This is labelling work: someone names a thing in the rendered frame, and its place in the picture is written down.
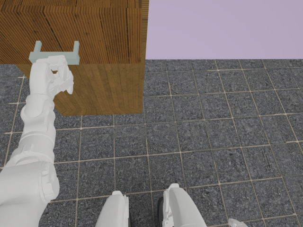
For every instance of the drawer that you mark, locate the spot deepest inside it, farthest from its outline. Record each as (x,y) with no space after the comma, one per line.
(108,31)

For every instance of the left robot hand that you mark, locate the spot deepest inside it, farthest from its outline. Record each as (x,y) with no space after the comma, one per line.
(43,81)

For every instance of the handle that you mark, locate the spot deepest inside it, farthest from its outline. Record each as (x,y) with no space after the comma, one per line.
(72,58)

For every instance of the robot left upper arm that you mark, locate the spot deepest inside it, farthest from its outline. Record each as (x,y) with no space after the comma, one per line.
(25,191)

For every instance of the left robot forearm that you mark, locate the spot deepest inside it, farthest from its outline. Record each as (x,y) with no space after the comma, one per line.
(38,137)

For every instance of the robot right shin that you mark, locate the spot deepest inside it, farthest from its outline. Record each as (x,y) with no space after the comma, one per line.
(168,218)

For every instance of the robot right thigh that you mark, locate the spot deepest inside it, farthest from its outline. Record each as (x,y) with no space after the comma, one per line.
(181,206)

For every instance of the cabinet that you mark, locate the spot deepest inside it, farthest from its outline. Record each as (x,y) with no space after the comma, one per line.
(101,89)

